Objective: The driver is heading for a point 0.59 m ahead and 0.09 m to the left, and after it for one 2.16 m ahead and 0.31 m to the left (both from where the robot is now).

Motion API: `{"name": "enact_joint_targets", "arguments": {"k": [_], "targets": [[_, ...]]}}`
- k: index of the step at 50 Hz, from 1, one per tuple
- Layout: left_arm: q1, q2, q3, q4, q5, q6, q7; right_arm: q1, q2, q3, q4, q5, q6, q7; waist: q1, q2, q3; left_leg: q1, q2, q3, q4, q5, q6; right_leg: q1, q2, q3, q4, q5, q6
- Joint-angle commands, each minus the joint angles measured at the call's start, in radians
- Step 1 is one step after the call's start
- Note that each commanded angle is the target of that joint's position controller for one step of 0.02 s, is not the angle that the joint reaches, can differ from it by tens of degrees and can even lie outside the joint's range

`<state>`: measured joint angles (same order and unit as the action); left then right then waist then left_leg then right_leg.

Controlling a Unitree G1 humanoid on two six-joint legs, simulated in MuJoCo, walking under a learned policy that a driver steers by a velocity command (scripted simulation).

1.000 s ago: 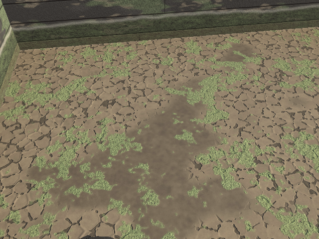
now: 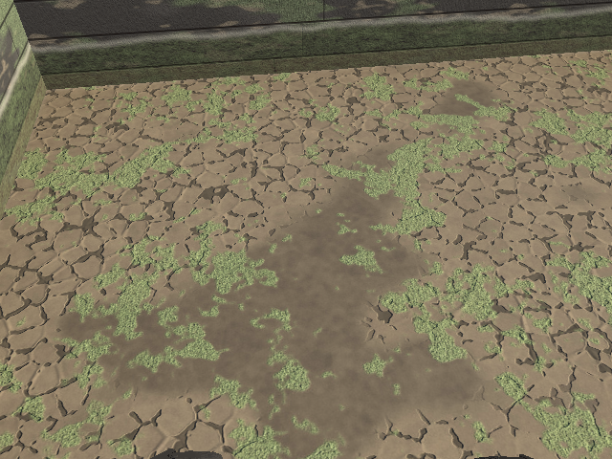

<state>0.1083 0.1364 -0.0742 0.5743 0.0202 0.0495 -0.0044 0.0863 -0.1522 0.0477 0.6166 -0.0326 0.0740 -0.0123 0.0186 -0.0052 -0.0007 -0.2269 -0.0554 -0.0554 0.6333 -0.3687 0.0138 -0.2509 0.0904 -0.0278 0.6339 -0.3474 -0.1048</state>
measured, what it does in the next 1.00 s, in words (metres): stands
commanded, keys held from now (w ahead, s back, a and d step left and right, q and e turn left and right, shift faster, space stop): w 1.00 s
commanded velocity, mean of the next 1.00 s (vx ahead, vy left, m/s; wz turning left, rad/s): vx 0.50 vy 0.00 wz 0.00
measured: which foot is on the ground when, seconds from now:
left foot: down 0.00-1.00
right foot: down 0.00-1.00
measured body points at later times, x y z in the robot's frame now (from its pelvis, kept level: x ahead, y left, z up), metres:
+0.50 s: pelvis +0.00 +0.00 +0.00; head -0.01 +0.00 +0.45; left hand +0.20 +0.19 -0.07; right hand +0.21 -0.19 -0.08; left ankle -0.02 +0.12 -0.72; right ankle +0.00 -0.05 -0.72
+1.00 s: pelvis +0.00 +0.00 +0.00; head -0.01 -0.01 +0.45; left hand +0.20 +0.19 -0.07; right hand +0.21 -0.19 -0.08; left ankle -0.02 +0.12 -0.72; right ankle +0.00 -0.05 -0.72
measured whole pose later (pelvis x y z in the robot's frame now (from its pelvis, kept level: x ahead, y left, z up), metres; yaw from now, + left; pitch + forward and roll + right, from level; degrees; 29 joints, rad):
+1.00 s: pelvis +0.00 +0.00 +0.00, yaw +0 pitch -2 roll +1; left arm 0.12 0.14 -0.07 0.57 0.02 0.05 0.00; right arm 0.09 -0.15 0.05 0.62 -0.03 0.07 -0.01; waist 0.02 -0.01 -0.01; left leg -0.23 -0.06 -0.06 0.63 -0.37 0.01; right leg -0.25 0.08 -0.04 0.64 -0.35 -0.11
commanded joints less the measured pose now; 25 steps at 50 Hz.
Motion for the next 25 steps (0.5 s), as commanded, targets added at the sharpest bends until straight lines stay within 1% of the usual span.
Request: {"name": "enact_joint_targets", "arguments": {"k": [1,3,4,5,6,7,8,9,10,11,12,14,15,16,17,18,19,20,21,22,23,25], "targets": [[-0.07,0.062,0.018,-0.085,-0.007,-0.016,0.01,-0.077,-0.055,-0.015,-0.084,-0.001,-0.021,-0.003,-0.009,-0.017,-0.077,0.053,0.038,-0.047,-0.054,0.105,0.013,-0.027,-0.146,0.18,-0.165,0.181,0.01],[-0.086,0.064,0.019,-0.092,-0.009,-0.013,0.012,-0.087,-0.057,-0.015,-0.083,-0.001,-0.023,-0.002,-0.009,-0.018,-0.049,0.043,0.037,-0.048,-0.058,0.098,0.013,-0.038,-0.152,0.191,-0.178,0.16,0.006],[-0.135,0.059,0.015,-0.119,-0.003,-0.014,-0.003,-0.137,-0.069,-0.016,-0.111,0.005,-0.015,0.0,0.005,-0.007,-0.007,0.007,0.054,-0.06,-0.046,0.274,0.01,-0.053,-0.142,0.14,-0.123,0.334,0.011],[-0.107,0.052,0.016,-0.11,0.008,-0.019,-0.007,-0.123,-0.07,-0.018,-0.106,0.0,-0.013,0.0,0.013,-0.002,-0.067,0.032,0.063,-0.069,-0.038,0.306,0.014,-0.027,-0.138,0.128,-0.105,0.362,0.013],[-0.042,0.057,0.018,-0.079,-0.001,-0.02,0.006,-0.064,-0.06,-0.018,-0.079,-0.003,-0.02,-0.003,-0.002,-0.005,-0.136,0.082,0.044,-0.055,-0.048,0.133,0.016,0.0,-0.141,0.166,-0.148,0.213,0.012],[-0.066,0.062,0.018,-0.085,-0.006,-0.018,0.01,-0.074,-0.055,-0.015,-0.083,-0.002,-0.022,-0.003,-0.008,-0.014,-0.08,0.055,0.039,-0.05,-0.055,0.111,0.014,-0.022,-0.144,0.176,-0.164,0.182,0.011],[-0.078,0.063,0.019,-0.09,-0.007,-0.016,0.012,-0.081,-0.055,-0.014,-0.082,-0.001,-0.023,-0.003,-0.008,-0.017,-0.065,0.048,0.038,-0.05,-0.059,0.102,0.014,-0.028,-0.148,0.184,-0.171,0.167,0.008],[-0.133,0.057,0.015,-0.118,-0.001,-0.017,-0.003,-0.136,-0.068,-0.015,-0.111,0.004,-0.015,-0.001,0.005,-0.003,-0.016,0.008,0.056,-0.062,-0.046,0.279,0.012,-0.043,-0.142,0.137,-0.118,0.34,0.011],[-0.106,0.052,0.016,-0.11,0.007,-0.019,-0.007,-0.126,-0.07,-0.019,-0.107,0.001,-0.012,-0.001,0.014,0.001,-0.068,0.031,0.061,-0.069,-0.037,0.304,0.014,-0.024,-0.139,0.126,-0.104,0.365,0.014],[-0.042,0.057,0.018,-0.079,-0.002,-0.019,0.006,-0.068,-0.059,-0.018,-0.08,-0.002,-0.019,-0.003,-0.001,-0.006,-0.133,0.078,0.043,-0.055,-0.047,0.13,0.015,-0.003,-0.142,0.165,-0.147,0.214,0.012],[-0.066,0.061,0.018,-0.085,-0.006,-0.017,0.01,-0.076,-0.055,-0.015,-0.083,-0.002,-0.021,-0.003,-0.008,-0.016,-0.079,0.053,0.038,-0.05,-0.054,0.108,0.013,-0.024,-0.146,0.176,-0.164,0.182,0.01],[-0.082,0.064,0.019,-0.093,-0.009,-0.013,0.012,-0.086,-0.057,-0.015,-0.082,-0.001,-0.023,-0.002,-0.008,-0.018,-0.05,0.042,0.036,-0.05,-0.057,0.1,0.013,-0.035,-0.152,0.187,-0.176,0.162,0.007],[-0.131,0.058,0.015,-0.12,-0.002,-0.015,-0.003,-0.137,-0.069,-0.015,-0.111,0.004,-0.014,-0.001,0.005,-0.006,-0.008,0.005,0.054,-0.061,-0.045,0.277,0.01,-0.051,-0.143,0.136,-0.121,0.336,0.011],[-0.103,0.052,0.016,-0.111,0.008,-0.019,-0.007,-0.123,-0.07,-0.018,-0.105,0.0,-0.012,0.0,0.014,-0.001,-0.067,0.031,0.062,-0.07,-0.037,0.309,0.014,-0.025,-0.138,0.124,-0.104,0.363,0.013],[-0.038,0.057,0.018,-0.079,-0.001,-0.02,0.006,-0.064,-0.06,-0.018,-0.078,-0.003,-0.02,-0.004,-0.001,-0.005,-0.137,0.08,0.043,-0.056,-0.047,0.136,0.016,0.002,-0.142,0.162,-0.146,0.216,0.012],[-0.063,0.061,0.018,-0.085,-0.006,-0.018,0.01,-0.074,-0.055,-0.015,-0.082,-0.002,-0.022,-0.003,-0.008,-0.014,-0.081,0.053,0.038,-0.051,-0.054,0.113,0.014,-0.021,-0.145,0.172,-0.162,0.185,0.011],[-0.075,0.063,0.019,-0.09,-0.007,-0.016,0.012,-0.081,-0.055,-0.014,-0.081,-0.001,-0.023,-0.003,-0.007,-0.017,-0.066,0.046,0.038,-0.052,-0.057,0.103,0.014,-0.026,-0.149,0.18,-0.169,0.17,0.008],[-0.13,0.057,0.015,-0.119,0.0,-0.017,-0.002,-0.136,-0.068,-0.015,-0.11,0.004,-0.015,-0.001,0.006,-0.003,-0.017,0.006,0.055,-0.063,-0.045,0.281,0.012,-0.042,-0.143,0.133,-0.116,0.343,0.011],[-0.103,0.052,0.016,-0.111,0.008,-0.02,-0.007,-0.126,-0.07,-0.019,-0.107,0.0,-0.012,-0.001,0.014,0.001,-0.068,0.029,0.06,-0.07,-0.035,0.307,0.014,-0.023,-0.14,0.123,-0.102,0.368,0.014],[-0.039,0.057,0.018,-0.08,-0.002,-0.02,0.007,-0.067,-0.059,-0.018,-0.079,-0.002,-0.018,-0.004,-0.001,-0.006,-0.133,0.076,0.042,-0.056,-0.045,0.133,0.015,-0.001,-0.143,0.161,-0.145,0.217,0.012],[-0.063,0.061,0.018,-0.086,-0.006,-0.017,0.01,-0.075,-0.055,-0.015,-0.083,-0.002,-0.02,-0.003,-0.008,-0.016,-0.08,0.051,0.037,-0.051,-0.052,0.11,0.013,-0.022,-0.147,0.172,-0.162,0.186,0.01],[-0.079,0.064,0.019,-0.093,-0.008,-0.014,0.012,-0.086,-0.057,-0.014,-0.081,-0.001,-0.022,-0.002,-0.008,-0.018,-0.051,0.04,0.035,-0.051,-0.055,0.101,0.013,-0.034,-0.153,0.183,-0.174,0.166,0.007]]}}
